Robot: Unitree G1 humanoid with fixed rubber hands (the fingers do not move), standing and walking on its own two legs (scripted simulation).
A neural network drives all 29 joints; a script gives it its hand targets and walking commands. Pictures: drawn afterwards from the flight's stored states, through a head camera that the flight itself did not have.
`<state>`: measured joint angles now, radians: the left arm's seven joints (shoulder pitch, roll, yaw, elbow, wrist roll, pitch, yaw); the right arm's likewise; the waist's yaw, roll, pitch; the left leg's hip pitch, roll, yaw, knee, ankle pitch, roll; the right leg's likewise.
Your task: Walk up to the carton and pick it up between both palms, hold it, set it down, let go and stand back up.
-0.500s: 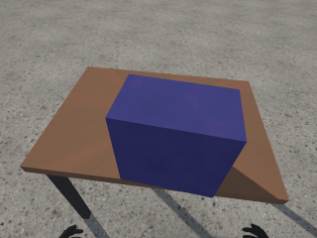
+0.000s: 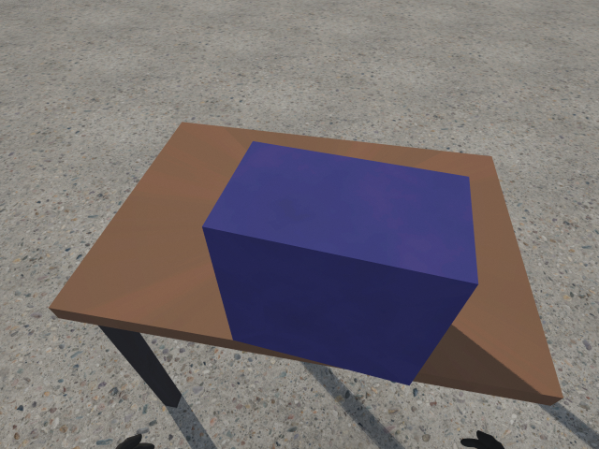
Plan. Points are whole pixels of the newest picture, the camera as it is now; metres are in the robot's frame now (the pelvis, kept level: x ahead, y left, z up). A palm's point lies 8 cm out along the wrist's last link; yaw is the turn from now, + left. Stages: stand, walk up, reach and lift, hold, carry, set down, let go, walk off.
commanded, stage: stand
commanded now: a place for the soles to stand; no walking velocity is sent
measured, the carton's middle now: (335, 269) +0.37 -0.03 +0.03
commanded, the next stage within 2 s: reach and lift in 0.48 s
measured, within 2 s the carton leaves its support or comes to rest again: neither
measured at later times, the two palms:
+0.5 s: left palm out of the picture +0.09 +0.27 -0.10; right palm out of the picture +0.13 -0.26 -0.09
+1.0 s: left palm (133, 418) +0.18 +0.24 -0.07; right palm out of the picture +0.14 -0.26 -0.04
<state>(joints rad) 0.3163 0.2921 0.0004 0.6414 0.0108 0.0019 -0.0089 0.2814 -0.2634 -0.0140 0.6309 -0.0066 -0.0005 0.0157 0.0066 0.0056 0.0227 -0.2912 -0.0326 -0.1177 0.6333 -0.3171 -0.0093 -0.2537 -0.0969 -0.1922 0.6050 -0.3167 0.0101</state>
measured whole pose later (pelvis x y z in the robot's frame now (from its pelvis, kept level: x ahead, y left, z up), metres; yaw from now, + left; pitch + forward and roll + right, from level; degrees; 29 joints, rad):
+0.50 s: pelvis +0.01 +0.00 +0.00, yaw +2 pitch -1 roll -1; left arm 0.31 0.31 0.00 0.66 0.01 0.02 -0.01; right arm 0.29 -0.28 -0.02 0.63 -0.01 0.01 0.01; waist 0.01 0.01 0.03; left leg -0.29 -0.04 -0.16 0.65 -0.33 -0.01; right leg -0.23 -0.11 -0.23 0.61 -0.34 0.01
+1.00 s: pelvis +0.01 -0.01 +0.01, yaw -9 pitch -5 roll +0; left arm 0.19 0.27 0.11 0.53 -0.02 0.14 0.02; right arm 0.16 -0.21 -0.02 0.74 0.02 -0.26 0.03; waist 0.06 -0.06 0.08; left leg -0.08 0.04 0.02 0.44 -0.27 -0.03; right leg -0.12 -0.01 -0.05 0.43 -0.22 -0.01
